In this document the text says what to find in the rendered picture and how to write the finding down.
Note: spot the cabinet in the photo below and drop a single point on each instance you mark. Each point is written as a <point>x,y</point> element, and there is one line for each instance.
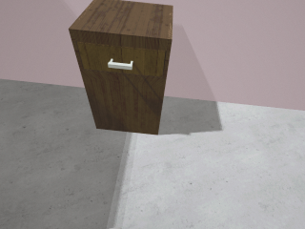
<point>125,102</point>

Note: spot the handle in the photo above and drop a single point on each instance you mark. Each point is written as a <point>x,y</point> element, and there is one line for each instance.
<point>123,66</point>

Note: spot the drawer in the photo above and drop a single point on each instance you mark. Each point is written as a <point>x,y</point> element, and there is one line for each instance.
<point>96,57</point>

